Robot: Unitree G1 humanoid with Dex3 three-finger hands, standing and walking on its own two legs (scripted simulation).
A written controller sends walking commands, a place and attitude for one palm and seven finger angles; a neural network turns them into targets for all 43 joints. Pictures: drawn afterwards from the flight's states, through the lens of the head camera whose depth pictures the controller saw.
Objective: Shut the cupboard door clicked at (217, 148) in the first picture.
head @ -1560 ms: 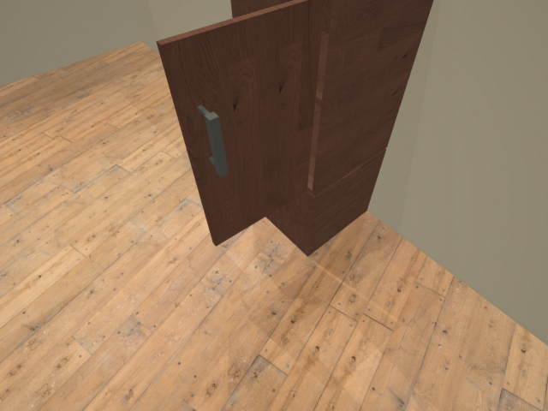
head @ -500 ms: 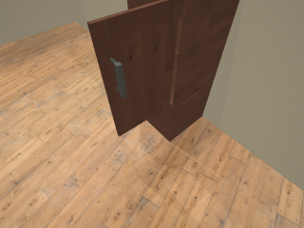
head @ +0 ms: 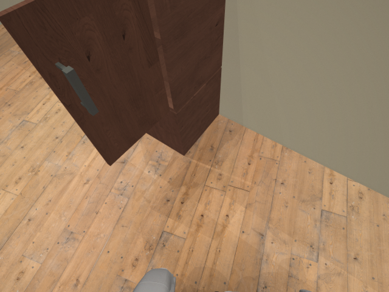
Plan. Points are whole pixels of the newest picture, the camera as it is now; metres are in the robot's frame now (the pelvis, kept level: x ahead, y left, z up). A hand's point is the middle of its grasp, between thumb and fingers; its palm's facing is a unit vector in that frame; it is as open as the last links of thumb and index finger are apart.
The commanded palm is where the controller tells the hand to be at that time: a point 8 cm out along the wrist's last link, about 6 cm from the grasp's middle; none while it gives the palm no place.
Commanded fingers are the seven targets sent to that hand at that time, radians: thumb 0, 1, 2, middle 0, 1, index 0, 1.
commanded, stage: walk to a spot facing it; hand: left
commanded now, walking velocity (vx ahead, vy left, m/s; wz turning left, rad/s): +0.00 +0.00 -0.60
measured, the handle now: (77, 89) +0.55 +0.36 +0.04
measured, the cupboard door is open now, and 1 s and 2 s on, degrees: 87 87 87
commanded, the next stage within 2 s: turn to face it in 1.82 s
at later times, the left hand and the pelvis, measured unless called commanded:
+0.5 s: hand (118, 271) +0.16 +0.21 -0.16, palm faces -0.22 -0.94 -0.26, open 7.4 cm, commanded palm none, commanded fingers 0.00 0.90 0.90 -0.20 -0.30 -0.20 -0.30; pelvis +0.00 +0.01 -0.01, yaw -16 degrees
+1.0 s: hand (197, 227) +0.27 +0.03 -0.16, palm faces -0.62 -0.77 -0.17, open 7.4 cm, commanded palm none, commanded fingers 0.00 0.90 0.90 -0.20 -0.30 -0.20 -0.30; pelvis +0.05 -0.05 -0.01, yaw -35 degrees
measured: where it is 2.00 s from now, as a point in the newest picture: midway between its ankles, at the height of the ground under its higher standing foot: (289, 258)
